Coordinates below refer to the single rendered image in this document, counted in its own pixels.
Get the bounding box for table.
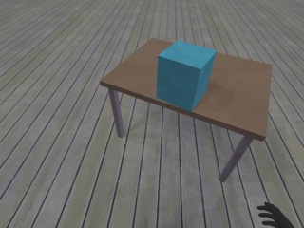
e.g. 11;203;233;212
100;38;273;183

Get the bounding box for carton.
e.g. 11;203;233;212
156;40;217;112

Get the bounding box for robot right hand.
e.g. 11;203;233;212
257;202;294;228

